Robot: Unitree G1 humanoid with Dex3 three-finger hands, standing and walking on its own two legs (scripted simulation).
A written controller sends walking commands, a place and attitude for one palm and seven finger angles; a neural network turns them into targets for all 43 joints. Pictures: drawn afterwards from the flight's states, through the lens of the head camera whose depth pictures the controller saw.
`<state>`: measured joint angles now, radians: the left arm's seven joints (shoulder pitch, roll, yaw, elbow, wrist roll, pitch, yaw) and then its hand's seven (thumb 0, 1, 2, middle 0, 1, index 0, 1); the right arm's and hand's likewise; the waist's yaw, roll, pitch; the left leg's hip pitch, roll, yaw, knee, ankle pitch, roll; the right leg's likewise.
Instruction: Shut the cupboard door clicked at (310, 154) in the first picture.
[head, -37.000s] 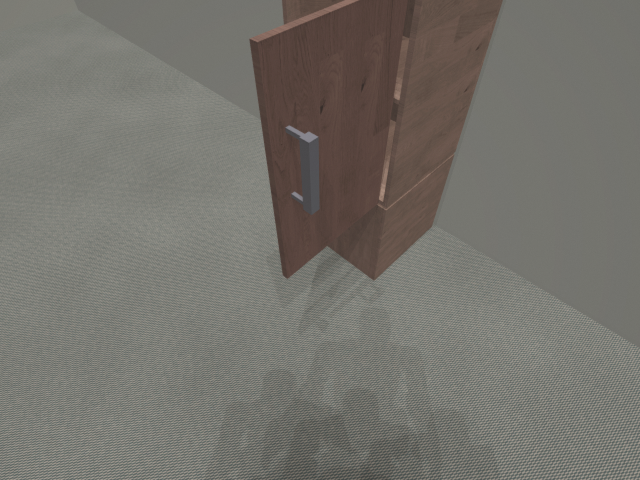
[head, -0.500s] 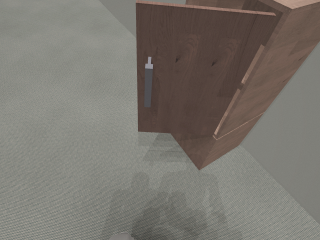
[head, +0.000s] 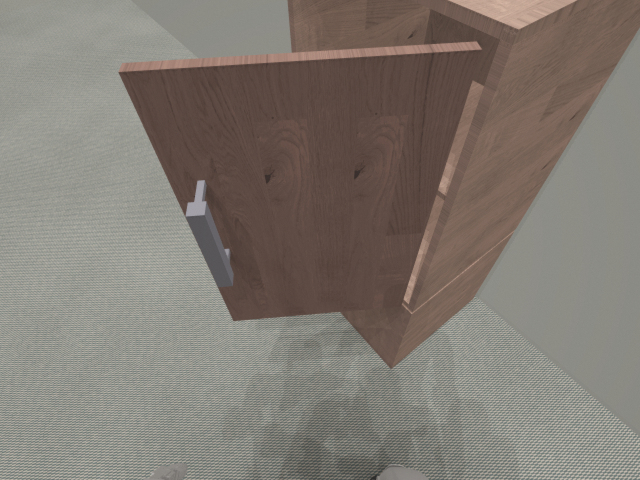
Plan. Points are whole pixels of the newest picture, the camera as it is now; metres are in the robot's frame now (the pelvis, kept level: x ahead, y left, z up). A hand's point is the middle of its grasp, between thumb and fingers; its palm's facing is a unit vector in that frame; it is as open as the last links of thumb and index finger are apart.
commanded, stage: come to a stop and stand still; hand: left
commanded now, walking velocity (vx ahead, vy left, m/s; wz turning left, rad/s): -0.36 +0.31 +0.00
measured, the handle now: (214, 237) +0.44 +0.17 +0.01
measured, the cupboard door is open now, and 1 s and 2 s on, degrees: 57 57 57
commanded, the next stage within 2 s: look again from close up in 1.36 s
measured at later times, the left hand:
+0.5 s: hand out of the picture -0.02 +0.28 -0.17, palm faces +0.10 -0.97 -0.21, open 7.4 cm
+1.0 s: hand out of the picture -0.09 +0.25 -0.16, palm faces +0.00 -0.98 -0.20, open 7.3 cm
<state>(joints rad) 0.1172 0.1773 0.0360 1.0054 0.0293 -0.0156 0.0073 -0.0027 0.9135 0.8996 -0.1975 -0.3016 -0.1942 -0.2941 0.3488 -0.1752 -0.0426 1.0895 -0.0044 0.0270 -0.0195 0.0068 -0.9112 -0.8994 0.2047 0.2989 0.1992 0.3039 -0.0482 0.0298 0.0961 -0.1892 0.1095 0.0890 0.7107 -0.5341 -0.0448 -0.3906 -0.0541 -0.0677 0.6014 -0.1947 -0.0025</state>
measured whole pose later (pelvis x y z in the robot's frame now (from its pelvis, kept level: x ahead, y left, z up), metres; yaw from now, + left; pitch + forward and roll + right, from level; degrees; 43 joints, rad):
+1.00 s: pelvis -0.10 +0.08 +0.02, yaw -1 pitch -2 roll +0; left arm 0.26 0.15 0.00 1.12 0.01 0.02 0.05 0.00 0.92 0.90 -0.20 -0.30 -0.20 -0.29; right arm 0.30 -0.14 0.00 1.15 0.00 0.01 -0.03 0.01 -0.92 -0.90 0.20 0.30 0.20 0.30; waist -0.02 -0.01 0.03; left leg -0.18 -0.06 0.08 0.35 -0.14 0.07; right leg -0.06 0.00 0.02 0.38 -0.29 -0.01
